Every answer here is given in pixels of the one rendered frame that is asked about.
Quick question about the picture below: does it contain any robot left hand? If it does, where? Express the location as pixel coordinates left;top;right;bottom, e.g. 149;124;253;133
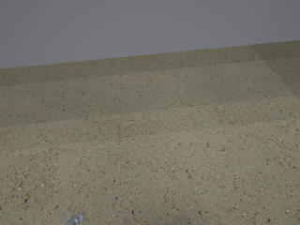
63;213;86;225

